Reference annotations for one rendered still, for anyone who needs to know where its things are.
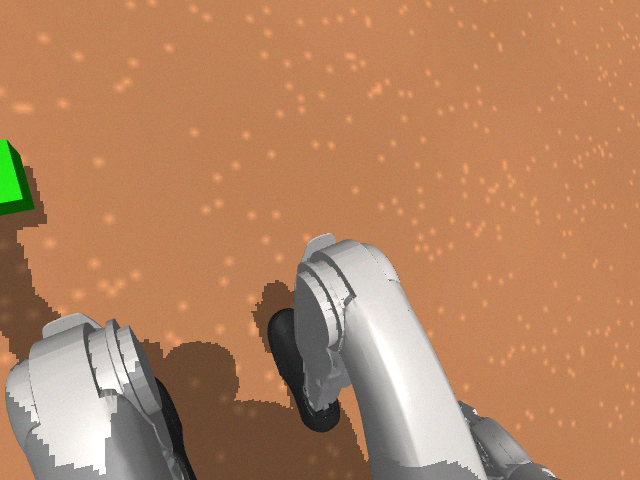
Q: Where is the right robot arm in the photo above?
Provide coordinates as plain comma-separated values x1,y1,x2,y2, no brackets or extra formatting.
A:
508,463,561,480

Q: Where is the left robot foot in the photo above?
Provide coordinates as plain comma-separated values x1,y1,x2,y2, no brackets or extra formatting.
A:
155,377,197,480

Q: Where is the right robot foot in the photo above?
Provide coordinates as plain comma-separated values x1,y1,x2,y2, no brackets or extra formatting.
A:
267,308,340,432

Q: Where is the right robot hand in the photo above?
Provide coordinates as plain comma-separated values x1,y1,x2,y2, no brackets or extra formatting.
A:
458,401,534,480

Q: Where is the carton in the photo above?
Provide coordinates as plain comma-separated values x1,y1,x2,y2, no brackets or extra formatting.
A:
0,139,35,216

